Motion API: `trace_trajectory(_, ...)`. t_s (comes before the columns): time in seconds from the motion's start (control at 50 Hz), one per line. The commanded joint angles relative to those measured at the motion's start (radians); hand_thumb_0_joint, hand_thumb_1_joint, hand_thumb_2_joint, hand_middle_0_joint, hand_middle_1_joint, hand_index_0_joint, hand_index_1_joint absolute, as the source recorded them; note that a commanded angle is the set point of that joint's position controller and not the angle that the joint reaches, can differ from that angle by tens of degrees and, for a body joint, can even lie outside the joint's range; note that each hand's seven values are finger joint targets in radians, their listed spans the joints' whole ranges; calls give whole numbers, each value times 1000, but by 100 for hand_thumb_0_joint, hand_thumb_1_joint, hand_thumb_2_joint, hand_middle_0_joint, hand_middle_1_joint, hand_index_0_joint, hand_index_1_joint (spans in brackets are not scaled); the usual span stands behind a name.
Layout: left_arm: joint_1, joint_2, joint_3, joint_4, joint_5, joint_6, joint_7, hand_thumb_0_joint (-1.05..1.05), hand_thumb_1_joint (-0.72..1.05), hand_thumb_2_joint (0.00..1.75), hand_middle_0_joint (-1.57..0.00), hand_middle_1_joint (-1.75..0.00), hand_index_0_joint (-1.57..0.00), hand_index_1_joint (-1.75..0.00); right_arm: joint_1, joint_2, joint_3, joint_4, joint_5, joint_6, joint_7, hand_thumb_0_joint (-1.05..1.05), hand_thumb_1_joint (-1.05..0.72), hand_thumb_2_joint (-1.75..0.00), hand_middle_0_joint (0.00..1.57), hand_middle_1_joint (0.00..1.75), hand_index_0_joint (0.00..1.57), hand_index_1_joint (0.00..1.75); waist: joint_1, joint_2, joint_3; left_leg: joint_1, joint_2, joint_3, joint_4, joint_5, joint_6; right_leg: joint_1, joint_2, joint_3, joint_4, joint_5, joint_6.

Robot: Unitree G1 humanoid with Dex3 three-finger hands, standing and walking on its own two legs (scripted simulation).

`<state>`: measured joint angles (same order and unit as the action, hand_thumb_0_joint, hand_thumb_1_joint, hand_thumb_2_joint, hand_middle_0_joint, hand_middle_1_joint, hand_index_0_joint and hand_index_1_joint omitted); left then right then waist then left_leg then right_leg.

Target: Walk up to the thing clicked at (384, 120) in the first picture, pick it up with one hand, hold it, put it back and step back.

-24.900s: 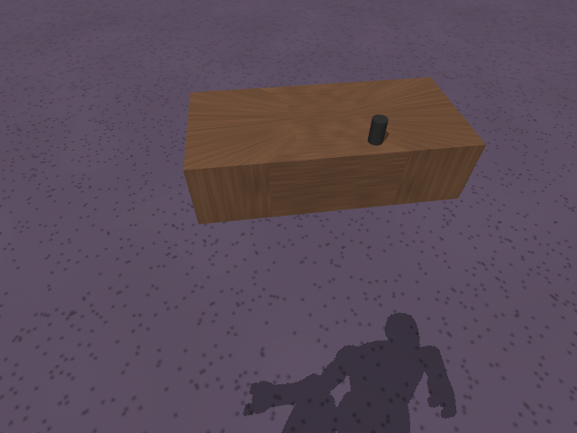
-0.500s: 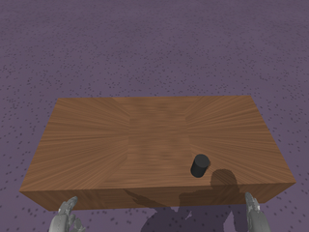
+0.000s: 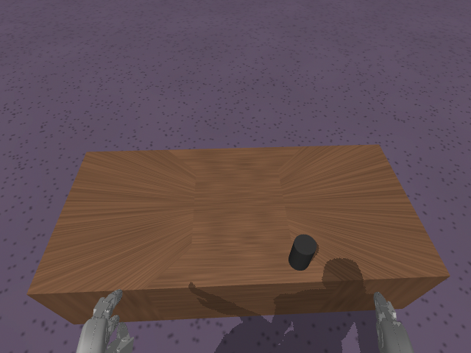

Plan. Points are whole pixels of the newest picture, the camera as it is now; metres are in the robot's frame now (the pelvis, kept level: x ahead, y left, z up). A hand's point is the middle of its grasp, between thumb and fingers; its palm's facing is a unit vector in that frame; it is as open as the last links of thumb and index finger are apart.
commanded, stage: home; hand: right
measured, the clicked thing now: (301, 252) +0.47 -0.19 -0.34
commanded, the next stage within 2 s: stand in 0.82 s
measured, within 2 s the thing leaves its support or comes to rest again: neither
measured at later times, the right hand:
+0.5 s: hand (353, 347) +0.17 -0.18 -0.06, palm faces +0.12 +0.95 -0.28, open 17.5 cm
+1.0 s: hand (350, 343) +0.17 -0.18 -0.06, palm faces +0.09 +0.95 -0.30, open 17.2 cm
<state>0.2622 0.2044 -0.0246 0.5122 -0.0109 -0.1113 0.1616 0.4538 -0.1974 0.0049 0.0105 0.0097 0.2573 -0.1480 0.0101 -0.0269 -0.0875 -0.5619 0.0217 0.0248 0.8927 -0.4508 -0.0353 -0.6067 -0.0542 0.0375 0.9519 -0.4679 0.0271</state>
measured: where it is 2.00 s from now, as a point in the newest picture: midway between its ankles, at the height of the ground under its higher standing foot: outside the picture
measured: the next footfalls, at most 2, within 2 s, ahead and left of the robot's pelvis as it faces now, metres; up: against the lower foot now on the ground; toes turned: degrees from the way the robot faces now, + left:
none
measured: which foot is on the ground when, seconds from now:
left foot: down 0.00-1.00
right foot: down 0.00-1.00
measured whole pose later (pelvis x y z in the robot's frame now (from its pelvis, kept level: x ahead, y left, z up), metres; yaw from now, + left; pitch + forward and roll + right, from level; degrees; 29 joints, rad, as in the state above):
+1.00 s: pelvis +0.01 +0.01 +0.00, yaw +0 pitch +7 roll +2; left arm 0.26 0.21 -0.02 0.53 0.02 -0.11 0.16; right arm 0.44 -0.21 0.01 0.03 -0.02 0.24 -0.13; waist 0.01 -0.02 -0.08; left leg -0.57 0.02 0.02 0.92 -0.47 -0.03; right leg -0.60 -0.05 0.03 0.96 -0.48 0.03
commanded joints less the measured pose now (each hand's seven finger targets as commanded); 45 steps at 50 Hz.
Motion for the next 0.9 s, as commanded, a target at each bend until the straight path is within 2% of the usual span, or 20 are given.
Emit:
trace_trajectory(0.0,-64,116,52,-154,0,-54,11,0,90,90,-20,-30,-20,-30,-33,-95,-49,-190,-3,-50,-12,0,59,-3,5,4,5,4,8,-4,-104,45,-39,45,-136,204,27,90,33,-47,-150,221,-25)
trace_trajectory(0.08,-65,118,56,-154,1,-55,16,0,90,90,-20,-30,-20,-30,-22,-95,-54,-183,-6,-48,-13,0,57,-4,5,5,5,5,3,3,-116,48,-39,44,-130,217,27,94,33,-47,-146,232,-25)
trace_trajectory(0.1,-64,119,55,-156,0,-54,15,0,90,90,-20,-30,-20,-30,-27,-85,-40,-186,-4,-48,-13,0,56,-5,5,5,5,5,8,3,-108,44,-40,45,-129,219,27,94,32,-48,-151,235,-23)
trace_trajectory(0.12,-67,117,51,-156,0,-53,14,0,90,90,-20,-30,-20,-30,-39,-106,-57,-200,-3,-48,-13,0,54,-6,5,5,5,5,-2,-21,-100,38,-41,44,-131,188,30,78,32,-45,-157,205,-21)
trace_trajectory(0.16,-63,118,55,-155,1,-56,14,0,90,90,-20,-30,-20,-30,-30,-92,-51,-196,-4,-44,-13,0,56,-4,5,5,5,5,8,0,-123,41,-43,48,-129,202,28,91,30,-42,-153,218,-24)
trace_trajectory(0.18,-70,117,53,-153,1,-56,12,0,90,90,-20,-30,-20,-30,-31,-85,-43,-185,-4,-44,-12,0,58,-3,5,5,5,5,6,-12,-84,30,-41,47,-132,179,28,79,31,-44,-159,194,-23)
trace_trajectory(0.2,-67,117,55,-151,2,-55,15,0,90,90,-20,-30,-20,-30,-27,-100,-61,-190,-5,-47,-13,0,56,-5,5,5,5,5,2,-3,-113,44,-38,43,-131,203,27,86,34,-48,-147,217,-25)
trace_trajectory(0.24,-63,120,58,-154,2,-53,17,0,90,90,-20,-30,-20,-30,-16,-97,-57,-191,-6,-45,-12,0,55,-5,5,5,5,5,4,5,-138,48,-40,44,-124,222,27,97,33,-46,-143,239,-25)
trace_trajectory(0.28,-59,118,56,-152,1,-51,16,0,90,90,-20,-30,-20,-30,-22,-93,-50,-192,-5,-42,-10,0,57,-4,5,5,5,5,3,-19,-108,40,-41,49,-120,224,28,92,31,-44,-149,247,-21)
trace_trajectory(0.44,-66,117,57,-156,1,-54,15,0,90,90,-20,-30,-20,-30,-38,-92,-47,-201,-6,-44,-9,0,58,-4,5,5,5,5,6,-10,-93,22,-41,47,-135,144,28,70,33,-44,-160,160,-25)
trace_trajectory(0.52,-65,119,59,-155,0,-55,15,0,90,90,-20,-30,-20,-30,-29,-99,-55,-217,-5,-43,-9,0,57,-4,5,5,5,5,4,-11,-125,33,-41,47,-122,186,27,86,33,-43,-148,205,-25)
trace_trajectory(0.56,-66,119,57,-154,-1,-54,17,0,90,90,-20,-30,-20,-30,-27,-97,-53,-197,-4,-38,-8,0,58,-3,5,5,5,5,9,-2,-96,18,-41,45,-128,172,26,75,33,-46,-147,187,-28)
trace_trajectory(0.58,-69,118,58,-160,0,-54,18,0,90,90,-20,-30,-20,-30,-30,-94,-50,-203,-5,-39,-8,0,54,-6,5,5,5,5,12,2,-118,23,-40,42,-129,173,26,76,34,-47,-144,186,-29)
trace_trajectory(0.6,-66,120,59,-158,0,-54,18,0,90,90,-20,-30,-20,-30,-18,-97,-59,-203,-5,-41,-9,0,57,-4,5,5,5,5,4,13,-116,29,-40,43,-126,179,26,77,34,-47,-144,194,-28)
trace_trajectory(0.68,-66,124,58,-159,-1,-57,18,0,90,90,-20,-30,-20,-30,-33,-86,-39,-201,-3,-36,-7,0,54,-5,5,5,5,5,12,9,-90,6,-45,49,-120,165,27,69,29,-41,-153,182,-25)
trace_trajectory(0.72,-62,119,58,-157,2,-55,19,0,90,90,-20,-30,-20,-30,-9,-100,-62,-202,-5,-36,-9,0,55,-5,5,5,5,5,1,-7,-133,32,-39,41,-118,193,28,84,33,-46,-138,211,-25)
trace_trajectory(0.74,-61,122,59,-157,0,-57,18,0,90,90,-20,-30,-20,-30,-20,-92,-46,-207,-4,-36,-7,0,56,-5,5,5,5,5,6,5,-114,26,-41,47,-116,198,26,80,32,-44,-143,217,-25)
trace_trajectory(0.8,-56,121,58,-160,0,-53,19,0,90,90,-20,-30,-20,-30,-13,-102,-58,-207,-5,-34,-10,0,53,-6,5,5,5,5,2,6,-138,36,-40,43,-111,224,25,82,33,-46,-133,242,-25)
trace_trajectory(0.82,-55,122,59,-155,1,-55,17,0,90,90,-20,-30,-20,-30,-10,-93,-43,-205,-6,-31,-8,0,54,-5,5,5,5,5,7,-3,-134,27,-42,46,-107,220,27,85,30,-43,-138,241,-24)
trace_trajectory(0.88,-59,124,61,-156,-1,-53,18,0,90,90,-20,-30,-20,-30,-5,-90,-48,-195,-6,-30,-9,0,56,-5,5,5,5,5,5,3,-114,27,-41,47,-110,217,27,84,30,-43,-142,239,-23)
